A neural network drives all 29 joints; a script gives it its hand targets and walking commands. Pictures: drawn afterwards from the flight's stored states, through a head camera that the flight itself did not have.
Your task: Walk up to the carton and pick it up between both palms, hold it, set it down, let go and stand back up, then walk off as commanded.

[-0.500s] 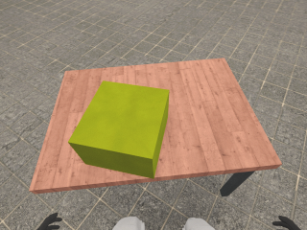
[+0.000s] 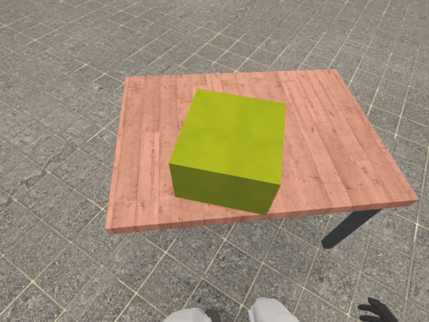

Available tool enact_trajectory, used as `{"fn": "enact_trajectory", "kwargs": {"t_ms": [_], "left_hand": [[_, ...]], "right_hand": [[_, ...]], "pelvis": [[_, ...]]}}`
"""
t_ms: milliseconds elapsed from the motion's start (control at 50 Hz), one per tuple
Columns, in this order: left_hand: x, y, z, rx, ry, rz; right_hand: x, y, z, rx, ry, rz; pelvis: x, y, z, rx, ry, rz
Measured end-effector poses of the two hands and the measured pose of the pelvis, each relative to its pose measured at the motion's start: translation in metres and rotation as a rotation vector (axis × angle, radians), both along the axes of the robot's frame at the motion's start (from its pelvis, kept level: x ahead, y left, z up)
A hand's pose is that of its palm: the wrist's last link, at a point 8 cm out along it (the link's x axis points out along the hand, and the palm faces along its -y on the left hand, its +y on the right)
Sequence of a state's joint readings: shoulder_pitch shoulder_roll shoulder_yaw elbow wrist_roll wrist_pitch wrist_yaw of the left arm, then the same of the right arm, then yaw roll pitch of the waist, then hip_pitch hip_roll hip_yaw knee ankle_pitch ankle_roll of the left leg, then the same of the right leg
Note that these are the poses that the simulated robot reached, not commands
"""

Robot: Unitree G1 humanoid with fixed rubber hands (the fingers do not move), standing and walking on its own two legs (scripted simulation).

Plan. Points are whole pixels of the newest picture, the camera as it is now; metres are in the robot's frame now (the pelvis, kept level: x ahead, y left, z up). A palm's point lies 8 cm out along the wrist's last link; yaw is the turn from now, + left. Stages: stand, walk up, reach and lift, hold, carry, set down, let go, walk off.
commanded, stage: walk up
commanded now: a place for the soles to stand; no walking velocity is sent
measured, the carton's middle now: (230, 149) +0.56 -0.02 -0.13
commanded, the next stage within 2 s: none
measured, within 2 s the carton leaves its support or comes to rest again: neither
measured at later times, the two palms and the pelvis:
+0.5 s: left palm out of the picture +0.04 +0.37 -0.16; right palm out of the picture -0.04 -0.22 -0.07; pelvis -0.07 +0.08 -0.02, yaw +0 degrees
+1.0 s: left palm out of the picture +0.03 +0.28 -0.14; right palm out of the picture -0.03 -0.33 -0.09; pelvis -0.07 +0.00 -0.03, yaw +0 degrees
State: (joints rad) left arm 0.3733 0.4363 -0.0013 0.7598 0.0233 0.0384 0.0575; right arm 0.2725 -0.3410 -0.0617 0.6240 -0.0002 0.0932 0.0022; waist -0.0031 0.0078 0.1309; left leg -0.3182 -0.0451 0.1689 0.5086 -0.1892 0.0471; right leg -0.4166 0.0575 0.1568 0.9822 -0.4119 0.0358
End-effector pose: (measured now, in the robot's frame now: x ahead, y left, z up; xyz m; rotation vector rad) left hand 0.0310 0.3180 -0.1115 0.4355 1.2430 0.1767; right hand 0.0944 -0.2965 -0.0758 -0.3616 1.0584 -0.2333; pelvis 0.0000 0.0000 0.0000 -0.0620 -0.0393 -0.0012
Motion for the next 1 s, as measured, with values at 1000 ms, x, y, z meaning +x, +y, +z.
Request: {"fn": "enact_trajectory", "kwargs": {"t_ms": [1000], "left_hand": [[-0.004,-0.037,-0.032,-0.151,-0.157,-0.051]], "right_hand": [[-0.122,-0.038,-0.013,-0.148,0.027,-0.011]], "pelvis": [[-0.072,-0.005,-0.028,0.06,-0.065,-0.003]]}}
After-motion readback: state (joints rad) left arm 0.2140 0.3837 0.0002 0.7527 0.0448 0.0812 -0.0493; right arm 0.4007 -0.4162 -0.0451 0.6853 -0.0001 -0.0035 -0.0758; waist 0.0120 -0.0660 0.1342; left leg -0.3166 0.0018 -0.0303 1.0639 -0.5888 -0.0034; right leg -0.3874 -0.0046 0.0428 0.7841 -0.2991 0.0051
